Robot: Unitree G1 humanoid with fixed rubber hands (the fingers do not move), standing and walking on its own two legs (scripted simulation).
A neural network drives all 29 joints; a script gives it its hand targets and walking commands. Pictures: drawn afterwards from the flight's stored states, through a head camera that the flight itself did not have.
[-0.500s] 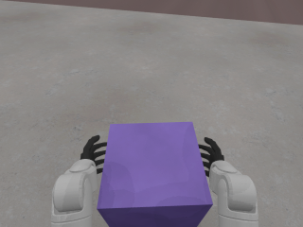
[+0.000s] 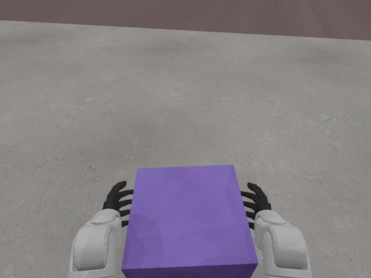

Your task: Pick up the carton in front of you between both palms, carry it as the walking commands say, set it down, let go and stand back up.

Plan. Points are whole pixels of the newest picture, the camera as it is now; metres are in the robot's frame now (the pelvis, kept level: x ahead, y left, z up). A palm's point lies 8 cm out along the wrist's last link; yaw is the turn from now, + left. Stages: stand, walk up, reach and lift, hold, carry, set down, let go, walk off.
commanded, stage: carry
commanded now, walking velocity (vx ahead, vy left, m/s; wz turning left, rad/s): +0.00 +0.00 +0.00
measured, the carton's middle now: (188, 237) +0.26 +0.00 -0.01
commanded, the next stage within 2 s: hold in 0.88 s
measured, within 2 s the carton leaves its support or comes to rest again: neither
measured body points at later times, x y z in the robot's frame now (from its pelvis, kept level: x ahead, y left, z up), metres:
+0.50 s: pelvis -0.04 +0.00 +0.00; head -0.06 +0.00 +0.45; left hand +0.27 +0.14 +0.03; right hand +0.26 -0.16 +0.03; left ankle +0.05 +0.10 -0.73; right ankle -0.10 -0.11 -0.73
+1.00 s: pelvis -0.04 -0.01 +0.01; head -0.05 +0.00 +0.46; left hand +0.25 +0.13 +0.03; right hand +0.25 -0.17 +0.03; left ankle +0.04 +0.11 -0.73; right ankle -0.10 -0.11 -0.73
